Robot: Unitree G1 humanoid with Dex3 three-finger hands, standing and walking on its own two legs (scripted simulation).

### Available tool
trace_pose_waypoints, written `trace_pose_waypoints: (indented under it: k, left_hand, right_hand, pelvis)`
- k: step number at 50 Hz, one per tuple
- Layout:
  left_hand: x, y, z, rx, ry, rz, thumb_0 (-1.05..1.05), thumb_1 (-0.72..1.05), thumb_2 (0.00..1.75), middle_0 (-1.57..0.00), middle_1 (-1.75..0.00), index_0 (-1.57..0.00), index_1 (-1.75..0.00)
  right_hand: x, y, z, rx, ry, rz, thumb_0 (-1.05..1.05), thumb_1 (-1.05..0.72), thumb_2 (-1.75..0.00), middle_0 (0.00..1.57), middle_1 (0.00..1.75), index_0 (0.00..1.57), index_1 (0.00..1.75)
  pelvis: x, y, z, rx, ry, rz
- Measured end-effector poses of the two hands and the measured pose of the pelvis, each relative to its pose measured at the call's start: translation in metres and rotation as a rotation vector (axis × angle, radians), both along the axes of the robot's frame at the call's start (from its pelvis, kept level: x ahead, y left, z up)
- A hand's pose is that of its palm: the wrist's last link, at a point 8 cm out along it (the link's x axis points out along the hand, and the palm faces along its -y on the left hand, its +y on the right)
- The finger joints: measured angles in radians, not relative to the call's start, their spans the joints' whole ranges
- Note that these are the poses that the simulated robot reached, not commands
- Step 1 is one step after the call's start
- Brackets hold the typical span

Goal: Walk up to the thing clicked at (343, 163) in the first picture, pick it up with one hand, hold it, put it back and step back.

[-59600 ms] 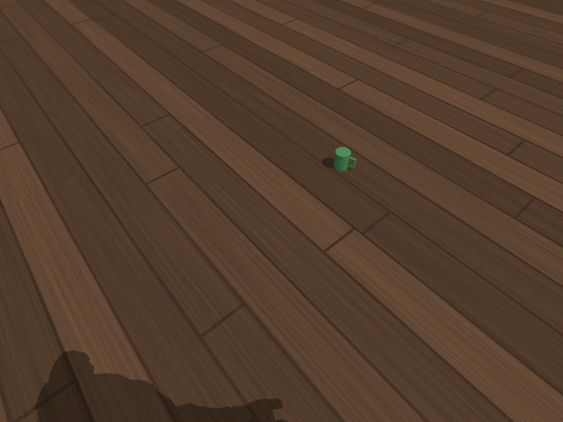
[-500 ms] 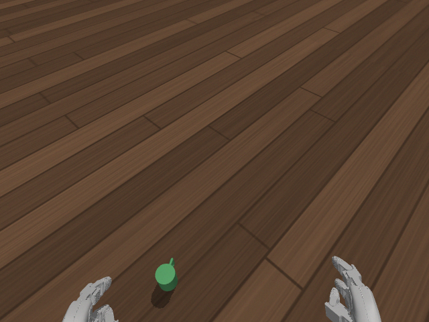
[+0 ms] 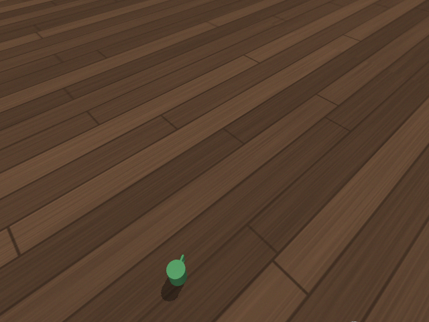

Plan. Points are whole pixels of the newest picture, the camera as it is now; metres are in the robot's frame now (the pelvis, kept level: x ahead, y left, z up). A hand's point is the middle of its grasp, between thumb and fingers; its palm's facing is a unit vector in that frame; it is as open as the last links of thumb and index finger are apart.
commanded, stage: stand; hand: left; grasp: from above
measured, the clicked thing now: (178, 269) +0.45 +0.17 -0.70
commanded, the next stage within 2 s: none
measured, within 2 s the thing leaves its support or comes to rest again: neither
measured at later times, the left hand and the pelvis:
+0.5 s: hand out of the picture +0.02 +0.23 -0.14, palm faces +0.04 -0.94 -0.34, open 7.4 cm; pelvis -0.02 -0.01 +0.02, yaw +1 degrees
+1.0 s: hand out of the picture +0.05 +0.23 -0.13, palm faces +0.02 -0.94 -0.34, open 7.4 cm; pelvis +0.00 -0.01 +0.03, yaw +1 degrees
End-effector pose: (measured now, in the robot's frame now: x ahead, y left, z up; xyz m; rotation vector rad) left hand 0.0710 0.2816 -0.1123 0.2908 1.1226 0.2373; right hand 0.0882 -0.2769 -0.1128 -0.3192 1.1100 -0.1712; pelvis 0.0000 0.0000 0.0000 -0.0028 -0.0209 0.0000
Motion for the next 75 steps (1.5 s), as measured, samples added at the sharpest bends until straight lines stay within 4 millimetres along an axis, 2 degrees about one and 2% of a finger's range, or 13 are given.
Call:
trace_pose_waypoints:
  k: [12, 24, 31, 38, 62, 75]
  left_hand:
    - [-0.043, -0.005, 0.005, -0.028, 0.113, 0.046, 0.01, 0.90, 0.89, -0.21, -0.30, -0.21, -0.30]
    - [-0.056, -0.004, 0.010, -0.015, 0.139, 0.045, 0.00, 0.90, 0.89, -0.21, -0.30, -0.21, -0.30]
    - [-0.054, -0.004, 0.010, -0.018, 0.145, 0.044, 0.00, 0.90, 0.89, -0.21, -0.30, -0.21, -0.30]
    - [-0.048, -0.005, 0.011, -0.019, 0.153, 0.041, 0.00, 0.90, 0.89, -0.21, -0.30, -0.21, -0.30]
    - [-0.006, -0.008, 0.018, -0.015, 0.114, 0.028, 0.00, 0.90, 0.89, -0.21, -0.30, -0.21, -0.30]
    - [-0.003, -0.007, 0.018, -0.011, 0.119, 0.017, 0.00, 0.90, 0.89, -0.21, -0.30, -0.21, -0.30]
  right_hand:
    - [-0.021, 0.010, 0.005, 0.038, 0.059, -0.029, 0.01, -0.90, -0.90, 0.20, 0.30, 0.21, 0.30]
    - [-0.039, -0.006, 0.009, 0.031, 0.099, -0.054, 0.01, -0.90, -0.90, 0.20, 0.30, 0.21, 0.30]
    - [-0.051, -0.015, 0.010, 0.014, 0.137, -0.064, 0.01, -0.91, -0.90, 0.20, 0.30, 0.21, 0.30]
    - [-0.053, -0.018, 0.010, 0.011, 0.157, -0.063, 0.01, -0.91, -0.90, 0.20, 0.30, 0.21, 0.30]
    - [-0.014, -0.023, 0.014, 0.008, 0.120, -0.038, 0.01, -0.91, -0.90, 0.20, 0.30, 0.21, 0.30]
    - [-0.008, -0.026, 0.016, 0.003, 0.121, -0.037, 0.01, -0.91, -0.90, 0.20, 0.30, 0.21, 0.30]
  pelvis:
    - [-0.009, 0.000, 0.018, -0.002, -0.047, 0.008]
    - [-0.017, -0.007, 0.023, -0.006, -0.065, 0.014]
    - [-0.017, -0.009, 0.024, -0.006, -0.061, 0.014]
    - [-0.014, -0.011, 0.025, -0.003, -0.054, 0.012]
    - [0.005, -0.015, 0.028, 0.002, -0.032, 0.010]
    - [0.007, -0.016, 0.028, 0.000, -0.024, 0.013]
